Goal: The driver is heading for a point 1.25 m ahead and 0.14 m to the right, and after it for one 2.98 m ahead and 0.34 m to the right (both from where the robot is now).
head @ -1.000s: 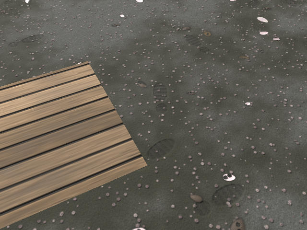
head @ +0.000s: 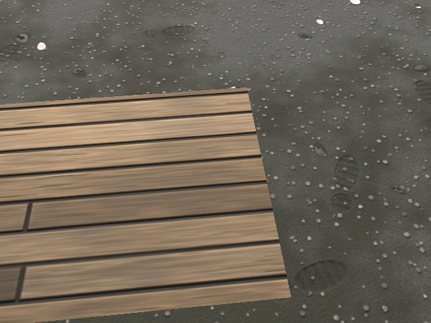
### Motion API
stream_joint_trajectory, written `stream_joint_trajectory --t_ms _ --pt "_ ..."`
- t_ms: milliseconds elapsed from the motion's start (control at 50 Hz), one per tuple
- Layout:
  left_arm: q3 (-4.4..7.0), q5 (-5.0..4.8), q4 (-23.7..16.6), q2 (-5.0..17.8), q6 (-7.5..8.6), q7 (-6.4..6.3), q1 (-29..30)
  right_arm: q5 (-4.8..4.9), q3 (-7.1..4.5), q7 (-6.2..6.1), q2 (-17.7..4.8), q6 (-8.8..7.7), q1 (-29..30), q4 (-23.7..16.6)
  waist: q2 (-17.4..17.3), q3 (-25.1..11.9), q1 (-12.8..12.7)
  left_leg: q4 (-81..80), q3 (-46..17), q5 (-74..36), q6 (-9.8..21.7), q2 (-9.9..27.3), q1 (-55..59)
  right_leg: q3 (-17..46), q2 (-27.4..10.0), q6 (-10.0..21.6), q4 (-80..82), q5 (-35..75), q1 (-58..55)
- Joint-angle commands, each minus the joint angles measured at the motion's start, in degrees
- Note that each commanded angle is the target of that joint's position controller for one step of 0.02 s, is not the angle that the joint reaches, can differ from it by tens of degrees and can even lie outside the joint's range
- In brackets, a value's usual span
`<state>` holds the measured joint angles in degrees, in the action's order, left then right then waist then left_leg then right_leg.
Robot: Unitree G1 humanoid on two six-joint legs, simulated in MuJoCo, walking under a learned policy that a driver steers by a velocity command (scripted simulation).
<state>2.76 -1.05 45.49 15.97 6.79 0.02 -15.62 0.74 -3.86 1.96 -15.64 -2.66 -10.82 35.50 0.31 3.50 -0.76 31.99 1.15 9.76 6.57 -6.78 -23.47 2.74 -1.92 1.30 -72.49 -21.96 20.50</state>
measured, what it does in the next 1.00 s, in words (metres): walks ahead: right foot, then left foot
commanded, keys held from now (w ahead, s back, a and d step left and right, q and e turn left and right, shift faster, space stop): w+q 0.04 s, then w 0.66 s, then w+e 0.30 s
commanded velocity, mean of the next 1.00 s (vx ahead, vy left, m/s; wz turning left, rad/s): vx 0.50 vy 0.00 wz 0.08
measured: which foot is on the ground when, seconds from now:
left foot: down 0.00-0.42, up 0.44-0.90, down 0.92-1.00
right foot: up 0.00-0.38, down 0.40-0.92, up 0.94-1.00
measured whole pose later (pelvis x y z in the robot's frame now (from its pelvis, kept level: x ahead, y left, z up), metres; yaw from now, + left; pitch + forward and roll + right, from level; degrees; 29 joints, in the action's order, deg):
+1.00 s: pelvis +0.53 +0.02 +0.01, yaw +1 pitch +2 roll +0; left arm 2.3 -1.9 47.4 17.2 3.0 -0.3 -23.4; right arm -0.2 -1.8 1.1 -14.7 -5.7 -4.9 37.8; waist 1.4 1.5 -3.2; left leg 30.5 1.4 9.4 1.5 -0.1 -23.5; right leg 4.8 0.8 0.9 -59.9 -26.9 16.6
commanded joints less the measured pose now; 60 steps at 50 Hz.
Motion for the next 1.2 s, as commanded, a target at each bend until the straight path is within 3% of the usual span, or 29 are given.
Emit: stream_joint_trajectory --t_ms 20,60,100,180,280,340,380,400,420,440,460,480,500,520,540,600,700,800,860,880,900,920,940,960,980,1000,1040,1120,1200 --pt "1.89 1.37 -5.8 7.7 0.61 -0.27 -0.9 -0.68 -1.79 -0.27 -6.4 -1.67 -0.4 -4.0 0.0 -6.1 -1.3 -19.2 -25.6 -7.1 11.0 15.7 15.0 4.2 -4.8 -1.0 3.2 5.7 15.4" --pt "1.57 2.09 -5.9 6.5 -0.72 -0.47 -1.2 0.04 -1.53 -0.71 -5.9 -2.0 -1.0 -2.6 -0.8 -5.9 -1.8 -19.7 -21.0 -13.5 11.2 14.8 10.6 2.3 -5.2 -3.3 7.0 7.7 14.0" --pt "0.91 2.42 -7.0 5.0 -1.41 -0.73 2.2 -0.04 -1.53 -1.43 -6.7 -1.99 -3.1 -1.0 -1.4 -4.4 -0.6 -20.2 -17.0 -16.4 10.6 13.5 7.8 0.8 -5.1 -5.1 12.8 12.6 14.9" --pt "-0.34 1.88 -9.2 2.8 -0.92 -0.47 11.9 0.37 -1.23 -2.13 -7.4 -1.69 -7.5 1.9 -3.6 -3.0 3.8 -19.6 -13.1 -10.2 6.7 10.7 8.0 -0.3 -3.0 -4.9 31.3 28.0 12.6" --pt "-0.23 0.81 -11.7 4.4 0.15 0.97 19.2 0.65 -1.13 -1.92 -8.6 -1.43 -12.1 4.9 -4.7 -1.3 7.0 -16.4 -17.5 -7.2 6.5 15.0 16.5 -0.2 -1.0 -2.7 41.0 27.7 13.6" --pt "0.26 0.77 -12.3 5.7 0.7 1.77 18.1 0.43 -1.18 -2.22 -9.0 -0.6 -12.8 6.1 -6.2 -1.9 5.7 -12.9 -20.6 -14.3 5.6 18.1 23.5 -0.4 0.0 0.1 44.1 19.2 12.9" --pt "1.33 0.86 -10.3 7.4 0.98 1.5 10.1 0.3 -1.05 -2.3 -9.2 -0.07 -10.7 6.0 -6.5 -5.7 0.9 -5.5 -18.5 -28.3 3.7 15.6 23.4 -2.9 2.2 2.8 47.8 18.0 1.0" --pt "2.25 1.37 -8.6 9.7 1.11 1.19 1.2 -0.32 -0.29 -2.22 -7.7 -0.09 -9.6 5.2 -4.9 -13.1 -3.2 5.9 -15.6 -29.2 2.0 12.7 17.9 0.9 -2.1 6.0 45.7 21.7 -13.9" --pt "3.64 2.2 -7.4 14.6 0.89 0.88 -7.8 -0.45 0.99 -2.1 -4.3 -0.84 -13.9 4.3 5.5 -22.9 -4.6 25.9 -10.2 -12.6 -2.3 5.2 -1.1 18.8 -14.0 13.8 44.3 20.4 -37.3" --pt "3.49 0.77 -5.1 12.4 0.2 1.43 -11.4 0.28 1.52 -2.04 -3.5 -1.51 -17.2 5.0 16.1 -26.1 -4.4 39.2 -9.2 22.0 -4.7 0.9 -14.8 37.6 -21.2 18.5 51.8 9.1 -44.6" --pt "2.25 -0.08 -5.6 8.4 -0.13 1.39 -8.9 1.21 0.32 -1.88 -8.5 -1.88 -12.5 4.4 9.0 -17.5 -5.3 43.7 -11.8 20.6 -4.4 4.3 -20.9 35.8 -19.8 16.0 54.4 0.3 -38.7" --pt "1.62 0.32 -6.4 6.9 -0.67 1.12 -4.7 1.44 0.29 -1.78 -8.8 -1.99 -7.2 2.9 4.6 -10.6 -4.3 43.4 -9.2 15.5 -4.4 7.3 -22.0 28.1 -17.7 13.9 55.8 1.1 -30.9" --pt "1.09 0.81 -6.6 6.0 -0.9 1.18 -1.8 0.54 0.41 -1.72 -8.0 -2.04 -4.4 2.2 1.7 -5.2 -2.7 39.5 -7.4 11.5 -4.8 9.4 -21.3 22.8 -14.9 13.1 58.1 5.9 -23.1" --pt "0.68 1.23 -6.8 5.0 -0.76 1.2 -0.1 -0.3 0.14 -1.75 -7.5 -1.89 -4.2 2.2 2.0 -3.7 -1.1 36.0 -7.2 8.6 -5.0 11.3 -18.8 19.4 -12.9 12.4 59.7 10.4 -18.5" --pt "0.57 1.53 -6.7 4.9 -0.65 1.29 0.7 -0.31 0.28 -1.66 -6.4 -1.64 -5.5 2.6 3.5 -3.3 0.1 34.2 -6.6 7.1 -5.5 12.1 -16.0 16.9 -11.2 12.1 61.2 13.6 -15.5" --pt "0.93 0.91 -5.6 6.2 -0.12 1.33 0.4 -0.52 0.83 -1.85 -4.2 -1.0 -6.0 2.9 4.6 -3.2 1.3 28.9 -4.7 4.0 -7.2 12.7 -14.6 10.5 -9.6 12.9 63.5 22.8 -11.9" --pt "1.38 0.32 -3.2 8.5 -0.97 0.61 -3.0 -0.71 1.75 -1.5 -2.3 -1.87 3.9 0.5 3.5 -1.7 -1.9 9.9 -3.1 -10.8 -7.9 12.1 -13.0 3.7 -7.3 10.9 64.5 27.3 -12.4" --pt "1.69 -0.54 -0.5 9.7 -2.36 0.12 -8.4 -0.01 1.47 -0.18 -3.3 -3.13 12.4 -2.4 3.4 0.0 -3.9 -0.6 -3.8 -13.0 -7.3 9.4 -9.9 7.5 -9.7 10.2 61.1 24.5 -16.3" --pt "2.3 -0.49 -0.2 11.0 -3.27 -0.49 -7.9 -0.04 0.57 0.17 -5.6 -3.92 10.5 -2.2 4.6 -1.1 -1.4 -4.4 -4.2 -7.6 -5.7 8.4 -4.2 10.6 -11.3 8.6 56.7 26.3 -19.1" --pt "2.31 -0.42 -0.3 11.1 -3.52 -0.59 -6.9 -0.11 -0.1 -0.06 -6.7 -4.12 6.4 -1.2 4.7 -3.2 1.2 -6.5 -3.1 -6.7 -4.6 7.5 2.3 9.9 -10.0 7.6 52.5 31.2 -18.3" --pt "1.75 0.03 -0.5 9.7 -3.52 -0.55 -6.8 -0.44 -1.34 -0.62 -9.2 -4.2 -0.8 0.7 3.8 -8.5 4.6 -6.6 -3.3 -7.3 -2.8 8.5 14.2 7.9 -6.7 5.8 43.5 33.9 -14.9" --pt "0.33 1.39 -2.6 5.9 -3.29 -0.49 -6.0 -1.43 -2.47 -1.33 -13.4 -4.05 -11.0 1.8 -2.2 -18.1 8.8 -3.9 -13.4 -8.8 0.9 19.2 31.3 5.0 -2.3 3.5 26.2 21.1 -4.2" --pt "-1.25 0.13 -3.7 0.2 -2.4 -0.4 -14.4 -1.73 -3.17 -1.19 -16.5 -3.12 -13.5 3.0 -18.4 -25.4 4.9 -8.5 -36.7 1.4 9.2 31.5 47.3 1.0 5.0 0.2 8.2 -10.7 16.2" --pt "0.14 -1.23 -2.5 6.3 -2.14 -0.41 -12.6 -1.12 -1.94 -1.18 -10.7 -2.84 -13.0 2.6 -13.4 -22.2 6.7 -12.7 -40.2 10.7 8.6 30.3 43.7 5.8 2.1 -0.2 0.8 -11.3 22.0" --pt "1.19 -1.86 -3.7 9.0 -2.27 -0.37 -7.3 -0.67 -1.1 -1.41 -8.0 -2.76 -9.9 2.6 -9.3 -14.1 6.7 -13.8 -31.3 10.5 6.3 28.5 36.7 5.0 -0.1 -0.3 -0.6 -6.0 24.4" --pt "1.24 -1.32 -4.2 8.4 -2.52 -0.52 -4.8 -0.78 -0.61 -1.36 -6.8 -2.8 -6.4 2.7 -6.0 -10.0 5.0 -15.4 -25.0 6.0 5.2 26.1 29.5 3.8 -2.3 -0.7 0.6 -1.4 22.7" --pt "1.54 -0.66 -4.6 6.7 -3.58 -0.35 -4.0 -1.41 -0.09 -1.21 -4.6 -3.2 -2.1 3.2 -7.0 -5.3 1.9 -19.6 -16.2 -0.4 4.3 22.6 19.6 3.7 -4.9 -1.2 4.1 3.8 18.3" --pt "1.29 -0.33 -6.4 3.9 -5.49 -0.23 -2.5 -1.35 -1.09 -1.42 -6.2 -4.44 -0.7 5.3 -4.9 -2.4 0.1 -24.1 -7.2 -8.8 5.4 22.5 14.4 3.3 -6.0 -2.5 8.3 8.7 18.1" --pt "0.92 -0.24 -8.4 3.1 -5.15 0.81 2.5 -1.35 -1.69 -1.99 -8.3 -3.97 -1.5 7.0 -3.5 -1.2 1.5 -24.6 0.6 -12.5 4.5 21.3 16.6 2.1 -5.8 -2.4 20.2 19.6 18.7"
Velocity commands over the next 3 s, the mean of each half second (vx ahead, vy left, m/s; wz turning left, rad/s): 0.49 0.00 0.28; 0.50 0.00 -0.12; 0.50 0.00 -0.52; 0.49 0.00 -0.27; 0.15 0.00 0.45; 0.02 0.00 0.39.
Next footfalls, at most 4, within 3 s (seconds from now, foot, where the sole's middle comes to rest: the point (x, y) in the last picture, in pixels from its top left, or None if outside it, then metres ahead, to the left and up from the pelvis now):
0.40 right None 0.40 -0.13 -0.76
0.92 left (186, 258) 0.64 0.14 -0.76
1.44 right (272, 197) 0.88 -0.16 -0.76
1.96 left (244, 127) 1.22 -0.07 -0.76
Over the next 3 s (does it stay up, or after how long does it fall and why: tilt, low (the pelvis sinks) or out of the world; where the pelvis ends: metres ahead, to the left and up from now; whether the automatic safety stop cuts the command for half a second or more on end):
stays up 1.19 -0.13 0.02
